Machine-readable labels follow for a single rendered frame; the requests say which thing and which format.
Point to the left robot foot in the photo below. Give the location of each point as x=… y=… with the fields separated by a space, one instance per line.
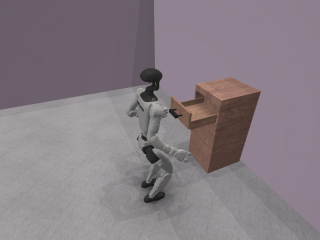
x=145 y=184

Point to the handle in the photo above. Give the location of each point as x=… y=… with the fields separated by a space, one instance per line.
x=174 y=114

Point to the right robot forearm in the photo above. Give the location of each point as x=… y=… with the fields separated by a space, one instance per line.
x=159 y=144

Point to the robot left upper arm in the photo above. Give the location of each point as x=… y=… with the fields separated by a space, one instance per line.
x=130 y=110

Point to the drawer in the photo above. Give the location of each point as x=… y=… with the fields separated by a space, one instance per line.
x=195 y=113

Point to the robot right upper arm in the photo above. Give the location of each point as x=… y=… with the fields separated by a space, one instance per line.
x=156 y=113

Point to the right robot hand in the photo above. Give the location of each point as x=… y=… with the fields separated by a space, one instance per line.
x=181 y=155

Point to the left robot hand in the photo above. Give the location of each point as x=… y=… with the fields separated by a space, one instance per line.
x=165 y=112

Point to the robot left shin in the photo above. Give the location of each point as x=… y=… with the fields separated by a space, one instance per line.
x=153 y=170

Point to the left robot forearm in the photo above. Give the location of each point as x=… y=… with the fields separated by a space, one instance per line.
x=136 y=110

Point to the cabinet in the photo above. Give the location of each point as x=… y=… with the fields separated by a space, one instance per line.
x=220 y=144

